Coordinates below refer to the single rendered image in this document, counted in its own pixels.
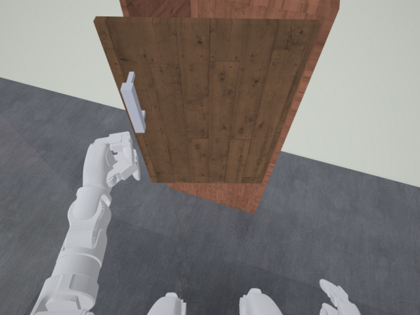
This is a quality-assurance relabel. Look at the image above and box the handle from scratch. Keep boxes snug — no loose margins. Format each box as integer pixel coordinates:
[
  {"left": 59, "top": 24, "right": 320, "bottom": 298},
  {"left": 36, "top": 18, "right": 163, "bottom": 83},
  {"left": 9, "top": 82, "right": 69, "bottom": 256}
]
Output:
[{"left": 120, "top": 72, "right": 146, "bottom": 133}]

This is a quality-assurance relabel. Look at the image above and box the robot left forearm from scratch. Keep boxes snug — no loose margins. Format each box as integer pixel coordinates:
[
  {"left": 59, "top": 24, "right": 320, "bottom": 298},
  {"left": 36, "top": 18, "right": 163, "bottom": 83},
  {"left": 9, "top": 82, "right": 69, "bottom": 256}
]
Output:
[{"left": 30, "top": 186, "right": 112, "bottom": 315}]

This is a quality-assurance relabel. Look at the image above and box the left robot thigh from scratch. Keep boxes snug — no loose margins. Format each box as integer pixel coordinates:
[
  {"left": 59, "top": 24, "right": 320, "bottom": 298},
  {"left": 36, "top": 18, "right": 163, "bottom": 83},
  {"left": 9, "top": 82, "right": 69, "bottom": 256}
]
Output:
[{"left": 147, "top": 297, "right": 186, "bottom": 315}]

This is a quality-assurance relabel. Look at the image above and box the robot thigh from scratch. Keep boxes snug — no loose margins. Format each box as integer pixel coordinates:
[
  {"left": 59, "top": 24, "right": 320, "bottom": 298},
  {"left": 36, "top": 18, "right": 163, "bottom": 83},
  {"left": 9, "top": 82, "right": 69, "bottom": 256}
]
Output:
[
  {"left": 147, "top": 297, "right": 186, "bottom": 315},
  {"left": 240, "top": 293, "right": 283, "bottom": 315}
]

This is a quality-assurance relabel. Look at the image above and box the robot right hand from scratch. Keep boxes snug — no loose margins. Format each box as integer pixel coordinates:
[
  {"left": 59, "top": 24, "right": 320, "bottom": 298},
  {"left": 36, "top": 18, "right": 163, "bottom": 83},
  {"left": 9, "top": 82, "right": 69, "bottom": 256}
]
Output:
[{"left": 320, "top": 279, "right": 361, "bottom": 315}]

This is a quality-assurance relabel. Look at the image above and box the cupboard door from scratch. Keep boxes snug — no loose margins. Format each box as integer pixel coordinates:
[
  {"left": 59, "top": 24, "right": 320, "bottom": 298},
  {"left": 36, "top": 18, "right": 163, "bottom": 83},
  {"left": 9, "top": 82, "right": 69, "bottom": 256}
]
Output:
[{"left": 93, "top": 16, "right": 321, "bottom": 184}]

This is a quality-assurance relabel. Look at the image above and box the right robot thigh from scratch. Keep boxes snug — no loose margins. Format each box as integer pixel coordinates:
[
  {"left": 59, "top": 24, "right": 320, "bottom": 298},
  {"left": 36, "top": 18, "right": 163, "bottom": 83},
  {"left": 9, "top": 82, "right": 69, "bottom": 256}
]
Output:
[{"left": 240, "top": 293, "right": 283, "bottom": 315}]

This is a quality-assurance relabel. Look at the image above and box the robot left hand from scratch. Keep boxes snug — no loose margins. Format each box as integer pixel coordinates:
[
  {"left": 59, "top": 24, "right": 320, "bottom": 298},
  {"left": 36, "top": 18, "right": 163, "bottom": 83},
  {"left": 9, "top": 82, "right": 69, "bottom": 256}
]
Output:
[{"left": 83, "top": 131, "right": 140, "bottom": 193}]

